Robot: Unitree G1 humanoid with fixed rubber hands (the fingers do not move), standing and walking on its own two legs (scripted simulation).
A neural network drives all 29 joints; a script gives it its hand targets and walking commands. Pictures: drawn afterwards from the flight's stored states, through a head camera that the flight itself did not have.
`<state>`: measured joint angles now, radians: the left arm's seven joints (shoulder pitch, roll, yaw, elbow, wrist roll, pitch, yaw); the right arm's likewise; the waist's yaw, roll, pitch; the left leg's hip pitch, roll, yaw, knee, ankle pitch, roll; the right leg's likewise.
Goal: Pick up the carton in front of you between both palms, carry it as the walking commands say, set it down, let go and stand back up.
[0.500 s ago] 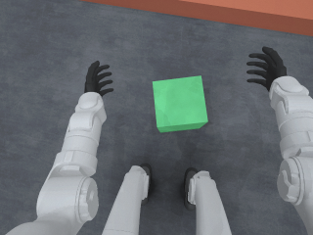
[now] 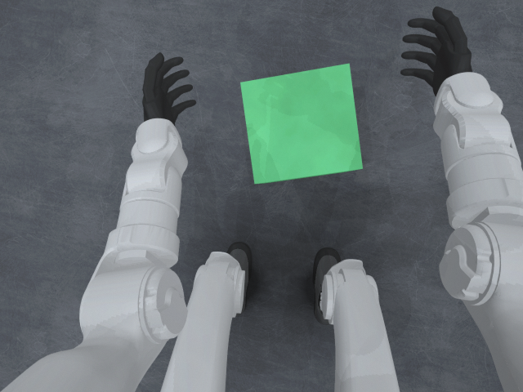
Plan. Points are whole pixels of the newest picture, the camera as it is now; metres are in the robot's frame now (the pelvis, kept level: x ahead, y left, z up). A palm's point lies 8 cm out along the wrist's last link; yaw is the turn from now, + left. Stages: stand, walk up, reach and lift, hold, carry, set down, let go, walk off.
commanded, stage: reach and lift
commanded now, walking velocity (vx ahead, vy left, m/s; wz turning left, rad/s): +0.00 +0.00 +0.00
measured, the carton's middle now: (299, 134) +0.49 -0.03 -0.47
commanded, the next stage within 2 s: none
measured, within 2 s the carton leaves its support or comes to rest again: leaves its support in 1.46 s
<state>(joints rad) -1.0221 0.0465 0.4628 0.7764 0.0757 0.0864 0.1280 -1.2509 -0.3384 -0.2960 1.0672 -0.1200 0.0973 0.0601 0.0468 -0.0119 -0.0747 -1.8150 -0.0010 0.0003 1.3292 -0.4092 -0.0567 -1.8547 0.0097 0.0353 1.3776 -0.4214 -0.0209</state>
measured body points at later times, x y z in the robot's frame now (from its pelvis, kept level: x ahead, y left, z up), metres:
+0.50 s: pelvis -0.06 +0.01 -0.19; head +0.32 -0.02 +0.05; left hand +0.48 +0.17 -0.37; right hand +0.52 -0.20 -0.37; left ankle +0.07 +0.14 -0.56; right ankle +0.06 -0.10 -0.56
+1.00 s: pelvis -0.05 +0.01 -0.22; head +0.33 -0.03 +0.02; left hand +0.50 +0.15 -0.40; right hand +0.53 -0.19 -0.40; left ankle +0.07 +0.14 -0.56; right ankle +0.06 -0.10 -0.56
